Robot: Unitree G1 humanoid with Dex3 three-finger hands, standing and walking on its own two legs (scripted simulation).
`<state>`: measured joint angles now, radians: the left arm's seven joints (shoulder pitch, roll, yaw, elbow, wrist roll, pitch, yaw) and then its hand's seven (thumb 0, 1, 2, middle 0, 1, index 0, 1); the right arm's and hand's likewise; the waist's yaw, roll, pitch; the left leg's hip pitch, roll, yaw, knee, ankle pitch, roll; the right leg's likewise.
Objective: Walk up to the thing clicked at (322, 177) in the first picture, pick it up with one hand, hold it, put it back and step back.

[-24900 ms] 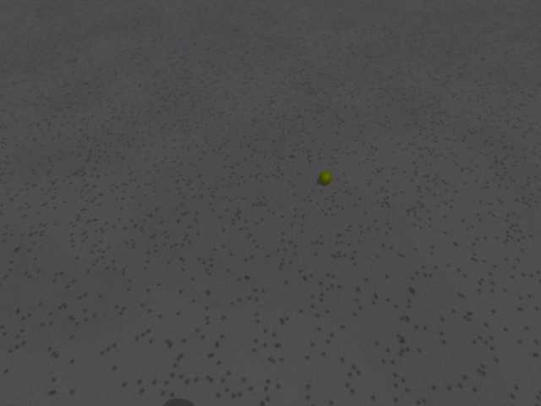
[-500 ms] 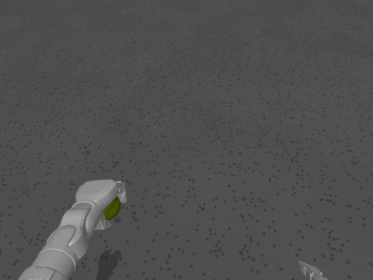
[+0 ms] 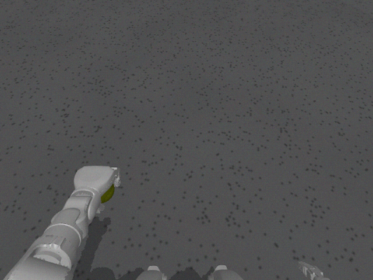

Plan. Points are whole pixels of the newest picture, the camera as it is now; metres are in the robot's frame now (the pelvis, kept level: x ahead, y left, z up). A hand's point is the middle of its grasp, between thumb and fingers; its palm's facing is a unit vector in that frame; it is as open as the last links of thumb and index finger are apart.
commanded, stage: crouch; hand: left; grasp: from above
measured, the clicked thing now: (100, 189) +0.36 +0.23 -0.11
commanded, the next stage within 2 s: lower in 1.56 s
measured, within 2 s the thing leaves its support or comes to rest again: neither
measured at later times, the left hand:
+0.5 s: hand (122, 204) +0.39 +0.23 -0.34, palm faces -0.47 +0.02 -0.88, open 8.6 cm
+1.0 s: hand (130, 206) +0.43 +0.23 -0.48, palm faces -0.45 -0.02 -0.89, open 8.5 cm
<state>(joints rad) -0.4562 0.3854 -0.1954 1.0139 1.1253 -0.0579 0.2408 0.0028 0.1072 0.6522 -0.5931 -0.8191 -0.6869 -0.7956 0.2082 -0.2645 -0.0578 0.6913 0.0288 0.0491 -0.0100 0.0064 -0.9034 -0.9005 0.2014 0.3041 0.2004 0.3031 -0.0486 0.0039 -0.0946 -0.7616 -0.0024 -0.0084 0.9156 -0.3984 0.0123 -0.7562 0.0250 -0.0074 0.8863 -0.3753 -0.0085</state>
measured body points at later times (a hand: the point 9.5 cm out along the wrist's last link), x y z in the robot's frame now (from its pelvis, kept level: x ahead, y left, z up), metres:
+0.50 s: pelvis -0.06 +0.01 -0.21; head +0.14 +0.02 +0.20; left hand +0.41 +0.22 -0.29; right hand -0.04 -0.26 -0.34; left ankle +0.02 +0.11 -0.69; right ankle +0.03 -0.11 -0.69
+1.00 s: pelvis -0.05 +0.00 -0.31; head +0.20 +0.04 +0.07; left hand +0.45 +0.23 -0.42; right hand -0.02 -0.28 -0.42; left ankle +0.02 +0.11 -0.69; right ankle +0.03 -0.11 -0.69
